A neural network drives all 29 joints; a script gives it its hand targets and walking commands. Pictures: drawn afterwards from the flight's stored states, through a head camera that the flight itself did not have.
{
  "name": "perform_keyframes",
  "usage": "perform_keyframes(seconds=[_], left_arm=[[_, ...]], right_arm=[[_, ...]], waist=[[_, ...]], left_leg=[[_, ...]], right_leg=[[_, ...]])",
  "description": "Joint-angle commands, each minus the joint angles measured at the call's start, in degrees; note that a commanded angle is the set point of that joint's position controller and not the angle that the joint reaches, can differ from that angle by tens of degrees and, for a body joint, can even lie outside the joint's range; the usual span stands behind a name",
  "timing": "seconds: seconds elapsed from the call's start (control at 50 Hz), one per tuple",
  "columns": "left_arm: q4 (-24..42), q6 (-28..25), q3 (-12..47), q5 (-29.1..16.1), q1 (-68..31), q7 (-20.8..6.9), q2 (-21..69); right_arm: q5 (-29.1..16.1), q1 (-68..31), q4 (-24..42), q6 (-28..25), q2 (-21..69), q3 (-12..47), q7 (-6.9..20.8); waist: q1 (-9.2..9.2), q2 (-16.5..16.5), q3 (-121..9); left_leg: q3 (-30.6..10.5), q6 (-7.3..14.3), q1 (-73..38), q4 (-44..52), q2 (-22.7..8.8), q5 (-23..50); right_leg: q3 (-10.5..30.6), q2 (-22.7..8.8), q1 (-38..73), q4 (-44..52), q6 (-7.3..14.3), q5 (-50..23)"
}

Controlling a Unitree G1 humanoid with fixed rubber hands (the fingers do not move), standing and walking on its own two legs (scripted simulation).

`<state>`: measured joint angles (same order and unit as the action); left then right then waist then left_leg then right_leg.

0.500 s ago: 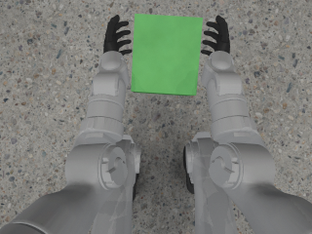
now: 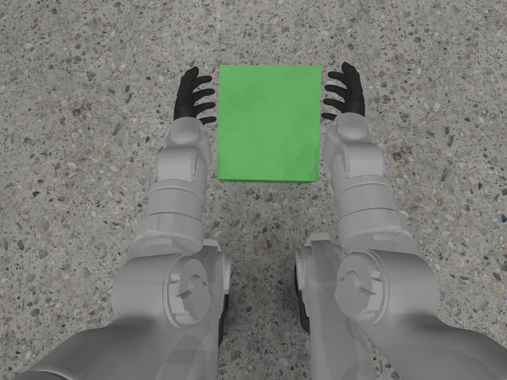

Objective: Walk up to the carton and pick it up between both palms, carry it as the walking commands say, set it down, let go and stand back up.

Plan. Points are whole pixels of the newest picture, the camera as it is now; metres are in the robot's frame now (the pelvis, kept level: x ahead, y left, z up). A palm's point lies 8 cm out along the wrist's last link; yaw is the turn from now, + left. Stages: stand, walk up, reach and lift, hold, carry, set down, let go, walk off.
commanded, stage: reach and lift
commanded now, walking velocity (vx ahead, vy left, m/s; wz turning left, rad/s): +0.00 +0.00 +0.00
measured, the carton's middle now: (268, 131) +0.50 -0.02 -0.14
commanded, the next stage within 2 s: none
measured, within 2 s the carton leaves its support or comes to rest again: neither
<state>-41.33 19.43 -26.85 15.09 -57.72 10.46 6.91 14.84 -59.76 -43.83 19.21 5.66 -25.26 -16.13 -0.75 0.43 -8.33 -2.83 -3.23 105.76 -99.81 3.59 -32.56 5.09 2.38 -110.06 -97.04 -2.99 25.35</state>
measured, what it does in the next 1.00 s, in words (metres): rises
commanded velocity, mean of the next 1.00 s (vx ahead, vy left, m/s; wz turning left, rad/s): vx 0.00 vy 0.00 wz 0.00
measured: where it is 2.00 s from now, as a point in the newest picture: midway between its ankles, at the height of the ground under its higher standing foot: (261, 315)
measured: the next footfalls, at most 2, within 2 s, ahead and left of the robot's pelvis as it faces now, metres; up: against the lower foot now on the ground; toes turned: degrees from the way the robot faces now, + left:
none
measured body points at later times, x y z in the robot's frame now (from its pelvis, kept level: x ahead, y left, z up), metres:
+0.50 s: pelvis +0.01 -0.01 +0.06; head +0.20 -0.02 +0.47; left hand +0.47 +0.10 +0.02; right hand +0.47 -0.14 +0.02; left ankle +0.09 +0.13 -0.48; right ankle +0.13 -0.13 -0.48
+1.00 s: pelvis +0.03 -0.01 +0.13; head +0.18 -0.02 +0.55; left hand +0.45 +0.10 +0.09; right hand +0.45 -0.14 +0.09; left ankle +0.09 +0.14 -0.48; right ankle +0.13 -0.13 -0.48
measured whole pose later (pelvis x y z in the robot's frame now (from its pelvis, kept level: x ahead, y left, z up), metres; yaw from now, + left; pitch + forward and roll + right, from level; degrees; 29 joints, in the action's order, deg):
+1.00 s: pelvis +0.03 -0.01 +0.13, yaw -1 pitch +28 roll +2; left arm -38.3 17.7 -25.8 17.4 -41.5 8.5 11.5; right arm 17.0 -42.7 -39.3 17.0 11.4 -24.6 -14.8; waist -0.3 0.3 -9.7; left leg -3.4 -2.6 73.5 -73.6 2.2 -27.9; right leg 4.9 2.0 -77.8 -72.1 -1.8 21.9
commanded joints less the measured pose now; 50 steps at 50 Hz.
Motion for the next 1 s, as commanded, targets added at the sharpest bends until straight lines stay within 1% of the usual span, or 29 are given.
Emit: perform_keyframes(seconds=[0.0, 0.5, 0.74, 0.98], left_arm=[[-1.63, -2.28, 29.04, -9.12, -41.50, -19.31, 58.53], [-1.35, -3.09, 29.23, -7.69, -33.83, -19.31, 59.82], [-0.80, -3.69, 30.04, -6.62, -28.27, -19.00, 61.11], [0.36, -4.37, 31.96, -6.05, -21.67, -18.68, 62.31]], right_arm=[[-8.74, -37.35, -2.92, -1.66, 61.29, 27.55, 22.96], [-7.29, -28.44, -3.57, -2.03, 64.80, 28.16, 22.41], [-6.33, -22.65, -2.78, -2.57, 66.04, 29.10, 22.33], [-5.82, -16.24, -1.06, -3.12, 66.83, 31.32, 22.40]], waist=[[-0.05, -1.21, -58.13], [0.44, -1.85, -52.07], [0.61, -1.68, -48.42], [0.75, -1.61, -44.32]], left_leg=[[6.46, 1.10, -23.45, 13.46, 8.28, 10.32], [4.66, 1.73, -34.25, 24.55, 7.82, 10.38], [3.42, 2.09, -41.43, 30.76, 7.32, 12.38], [1.85, 2.47, -49.07, 37.18, 6.64, 15.07]], right_leg=[[-8.62, 8.53, 42.03, 9.19, 0.92, -10.51], [-6.23, 8.15, 53.47, 21.29, 0.61, -10.32], [-5.00, 7.83, 58.96, 27.55, 0.81, -11.59], [-3.83, 7.29, 65.14, 33.97, 1.13, -13.58]])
